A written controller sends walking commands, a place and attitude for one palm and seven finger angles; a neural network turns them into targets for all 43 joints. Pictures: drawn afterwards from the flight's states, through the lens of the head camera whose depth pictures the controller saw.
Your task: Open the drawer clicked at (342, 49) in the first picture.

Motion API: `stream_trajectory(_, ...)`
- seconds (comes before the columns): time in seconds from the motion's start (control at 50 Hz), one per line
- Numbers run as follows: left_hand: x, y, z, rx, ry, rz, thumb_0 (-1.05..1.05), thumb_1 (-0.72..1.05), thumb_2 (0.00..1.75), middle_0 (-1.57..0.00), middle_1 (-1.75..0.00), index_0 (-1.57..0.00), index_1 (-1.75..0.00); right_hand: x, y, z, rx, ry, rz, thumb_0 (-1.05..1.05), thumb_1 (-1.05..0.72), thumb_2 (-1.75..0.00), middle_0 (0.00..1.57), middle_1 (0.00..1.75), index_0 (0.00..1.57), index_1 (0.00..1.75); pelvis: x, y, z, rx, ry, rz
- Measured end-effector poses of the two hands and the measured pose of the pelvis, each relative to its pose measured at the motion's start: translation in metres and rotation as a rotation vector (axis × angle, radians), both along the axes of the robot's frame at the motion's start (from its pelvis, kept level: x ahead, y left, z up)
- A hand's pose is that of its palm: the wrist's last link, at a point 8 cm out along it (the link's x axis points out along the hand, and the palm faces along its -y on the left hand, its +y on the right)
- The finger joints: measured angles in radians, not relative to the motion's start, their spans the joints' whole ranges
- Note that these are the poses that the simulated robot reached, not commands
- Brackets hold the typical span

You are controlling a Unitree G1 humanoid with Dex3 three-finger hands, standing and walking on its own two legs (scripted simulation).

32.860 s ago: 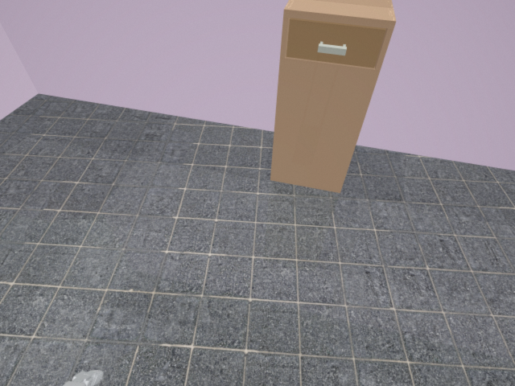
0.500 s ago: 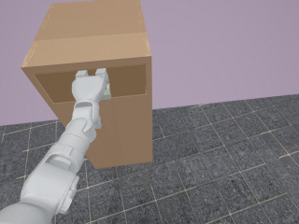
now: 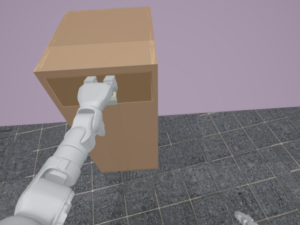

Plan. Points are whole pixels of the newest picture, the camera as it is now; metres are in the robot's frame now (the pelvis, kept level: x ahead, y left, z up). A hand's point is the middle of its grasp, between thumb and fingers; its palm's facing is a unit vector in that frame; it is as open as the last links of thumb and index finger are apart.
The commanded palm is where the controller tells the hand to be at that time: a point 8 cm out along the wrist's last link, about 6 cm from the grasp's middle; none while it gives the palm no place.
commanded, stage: re-aim the fingers above the handle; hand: left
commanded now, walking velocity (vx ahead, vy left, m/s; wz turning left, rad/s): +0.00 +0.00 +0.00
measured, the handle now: (102, 96) +0.52 +0.19 +0.02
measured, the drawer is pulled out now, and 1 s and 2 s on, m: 0.00 0.00 0.00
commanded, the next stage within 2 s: lower the fingers behind the handle in 1.90 s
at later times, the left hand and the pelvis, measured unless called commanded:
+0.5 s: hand (96, 100) +0.44 +0.17 +0.09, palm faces +0.11 -0.01 -0.99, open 13.9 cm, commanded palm +0.41 +0.19 +0.13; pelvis -0.01 -0.01 +0.00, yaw -1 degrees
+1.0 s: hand (86, 91) +0.46 +0.20 +0.10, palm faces +0.13 +0.09 -0.99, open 13.9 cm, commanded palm +0.42 +0.20 +0.13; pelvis -0.02 +0.01 +0.00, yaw -2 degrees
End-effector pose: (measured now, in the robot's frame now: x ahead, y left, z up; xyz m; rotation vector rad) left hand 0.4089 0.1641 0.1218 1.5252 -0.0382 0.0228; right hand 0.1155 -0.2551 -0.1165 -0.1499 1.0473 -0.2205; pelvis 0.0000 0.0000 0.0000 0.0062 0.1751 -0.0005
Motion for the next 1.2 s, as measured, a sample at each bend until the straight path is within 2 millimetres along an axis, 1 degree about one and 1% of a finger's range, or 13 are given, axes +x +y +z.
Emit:
stream_trajectory(0.18, 0.007, 0.022, 0.014, 0.063, 0.027, 0.213, -0.01, -0.49, 0.3, -0.32, -1.2, -0.31, -1.2, -0.017, 0.004, -0.011, 0.061, 0.047, -0.011, 0.0, -0.9, -0.9, 0.2, 0.3, 0.2, 0.29, -0.003, -0.006, 0.002, 0.006, -0.002, 0.0)
stream_trajectory(0.3, 0.002, -0.003, -0.001, -0.005, 0.141, 0.091, -0.01, -0.49, 0.3, -0.32, -1.2, -0.31, -1.2, -0.029, -0.003, -0.009, 0.028, 0.068, -0.026, 0.0, -0.9, -0.9, 0.21, 0.3, 0.2, 0.29, -0.005, -0.008, 0.002, 0.006, -0.015, 0.007)
stream_trajectory(0.4, 0.0, -0.019, 0.0, -0.027, 0.055, -0.039, 0.0, -0.49, 0.3, -0.32, -1.2, -0.32, -1.2, -0.037, -0.011, -0.005, -0.009, 0.049, -0.05, 0.0, -0.9, -0.9, 0.2, 0.3, 0.2, 0.29, -0.008, -0.009, 0.001, 0.007, -0.013, -0.009)
stream_trajectory(0.52, 0.006, 0.017, 0.017, 0.046, -0.076, 0.117, 0.0, -0.49, 0.3, -0.32, -1.2, -0.32, -1.2, -0.048, -0.012, -0.008, 0.004, 0.058, -0.061, 0.0, -0.9, -0.9, 0.2, 0.3, 0.2, 0.29, -0.012, -0.008, 0.0, 0.007, 0.001, -0.023)
stream_trajectory(0.62, 0.004, 0.046, 0.013, 0.081, 0.05, 0.275, 0.0, -0.49, 0.3, -0.31, -1.2, -0.31, -1.2, -0.055, -0.008, -0.011, 0.028, 0.095, -0.058, 0.0, -0.9, -0.9, 0.2, 0.3, 0.2, 0.29, -0.012, -0.006, 0.002, 0.003, 0.001, -0.007)
stream_trajectory(0.66, 0.001, 0.039, 0.007, 0.055, 0.112, 0.243, -0.01, -0.49, 0.3, -0.31, -1.2, -0.31, -1.2, -0.054, -0.007, -0.01, 0.022, 0.1, -0.053, 0.0, -0.9, -0.9, 0.2, 0.3, 0.2, 0.29, -0.011, -0.004, 0.003, 0.001, -0.005, 0.004)
stream_trajectory(0.74, -0.004, 0.0, -0.005, -0.007, 0.166, 0.035, -0.01, -0.49, 0.3, -0.32, -1.2, -0.31, -1.2, -0.047, -0.005, -0.006, -0.011, 0.081, -0.039, 0.0, -0.9, -0.9, 0.2, 0.3, 0.2, 0.29, -0.011, 0.0, 0.002, -0.001, -0.016, 0.017)
stream_trajectory(0.84, -0.001, -0.036, 0.0, -0.042, 0.018, -0.146, -0.01, -0.49, 0.3, -0.32, -1.2, -0.32, -1.2, -0.039, 0.0, -0.003, -0.021, 0.025, -0.046, 0.0, -0.9, -0.9, 0.2, 0.3, 0.2, 0.29, -0.014, 0.004, -0.001, 0.0, -0.004, -0.006)
stream_trajectory(0.9, 0.011, -0.026, 0.015, -0.014, -0.11, -0.07, 0.0, -0.49, 0.3, -0.32, -1.2, -0.32, -1.2, -0.04, 0.006, -0.006, -0.002, 0.018, -0.051, 0.0, -0.9, -0.9, 0.2, 0.3, 0.2, 0.29, -0.016, 0.005, -0.002, 0.003, 0.009, -0.026)
stream_trajectory(0.96, 0.023, 0.004, 0.027, 0.07, -0.155, 0.104, 0.0, -0.49, 0.3, -0.32, -1.2, -0.32, -1.2, -0.043, 0.013, -0.011, 0.029, 0.043, -0.048, 0.0, -0.9, -0.9, 0.2, 0.3, 0.2, 0.29, -0.017, 0.006, -0.001, 0.006, 0.02, -0.04)
stream_trajectory(1.08, 0.021, 0.071, 0.016, 0.093, 0.132, 0.415, 0.0, -0.49, 0.3, -0.31, -1.2, -0.31, -1.2, -0.054, 0.017, -0.014, 0.057, 0.121, -0.056, 0.0, -0.9, -0.9, 0.21, 0.3, 0.2, 0.29, -0.01, 0.005, 0.003, 0.002, 0.026, -0.022)
stream_trajectory(1.14, 0.013, 0.062, -0.002, 0.042, 0.246, 0.291, -0.01, -0.49, 0.3, -0.31, -1.2, -0.31, -1.2, -0.055, 0.011, -0.01, 0.015, 0.135, -0.039, 0.0, -0.9, -0.9, 0.21, 0.3, 0.2, 0.29, -0.006, 0.006, 0.003, -0.004, 0.016, 0.01)
stream_trajectory(1.2, 0.004, 0.024, -0.017, 0.012, 0.258, 0.05, -0.01, -0.49, 0.3, -0.31, -1.2, -0.31, -1.2, -0.049, 0.003, -0.005, -0.039, 0.123, -0.017, 0.0, -0.9, -0.9, 0.21, 0.3, 0.2, 0.29, -0.004, 0.01, 0.0, -0.009, 0.006, 0.034)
